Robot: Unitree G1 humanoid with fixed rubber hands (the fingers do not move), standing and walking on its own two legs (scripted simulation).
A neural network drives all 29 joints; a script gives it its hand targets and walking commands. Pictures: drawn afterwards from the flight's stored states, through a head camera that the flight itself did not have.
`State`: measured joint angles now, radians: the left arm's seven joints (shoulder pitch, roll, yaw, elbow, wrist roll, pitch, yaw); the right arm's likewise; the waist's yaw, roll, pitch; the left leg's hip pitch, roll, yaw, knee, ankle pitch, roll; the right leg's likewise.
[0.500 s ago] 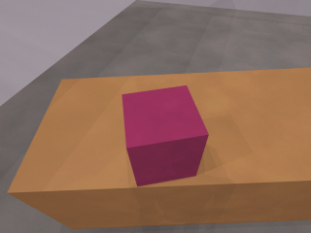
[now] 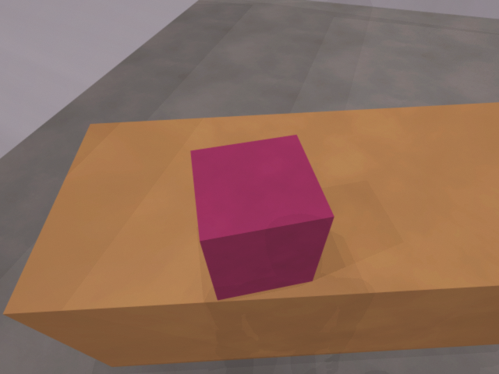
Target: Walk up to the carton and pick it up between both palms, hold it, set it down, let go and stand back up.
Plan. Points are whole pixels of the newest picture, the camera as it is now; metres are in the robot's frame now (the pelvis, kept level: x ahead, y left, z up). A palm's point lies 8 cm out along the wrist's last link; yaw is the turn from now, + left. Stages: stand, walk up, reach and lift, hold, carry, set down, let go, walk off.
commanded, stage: stand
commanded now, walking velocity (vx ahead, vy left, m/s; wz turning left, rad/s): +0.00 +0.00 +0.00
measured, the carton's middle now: (255, 220) +0.40 +0.01 -0.04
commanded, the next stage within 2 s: walk up in 0.32 s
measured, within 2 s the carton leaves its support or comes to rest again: neither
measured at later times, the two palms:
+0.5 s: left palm out of the picture -0.06 +0.20 -0.15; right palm out of the picture -0.04 -0.20 -0.15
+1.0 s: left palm out of the picture +0.03 +0.12 -0.15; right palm out of the picture +0.03 -0.44 -0.16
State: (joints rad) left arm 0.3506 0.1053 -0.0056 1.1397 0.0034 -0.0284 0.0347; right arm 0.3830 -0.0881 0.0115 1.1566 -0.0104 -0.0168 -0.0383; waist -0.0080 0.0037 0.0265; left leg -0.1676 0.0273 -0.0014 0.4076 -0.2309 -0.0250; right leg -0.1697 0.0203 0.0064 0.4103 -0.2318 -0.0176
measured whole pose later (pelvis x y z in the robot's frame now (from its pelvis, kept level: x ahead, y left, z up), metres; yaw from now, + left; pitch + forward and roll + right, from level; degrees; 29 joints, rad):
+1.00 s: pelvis -0.04 -0.15 -0.04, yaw +7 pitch -4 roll +0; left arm 0.18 0.25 0.04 0.83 0.02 0.03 0.00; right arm 0.31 -0.32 -0.09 0.83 -0.04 0.03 -0.08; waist -0.03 0.03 0.16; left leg -0.48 0.04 -0.15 1.06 -0.60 -0.03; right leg -0.34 -0.09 -0.04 0.81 -0.40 0.04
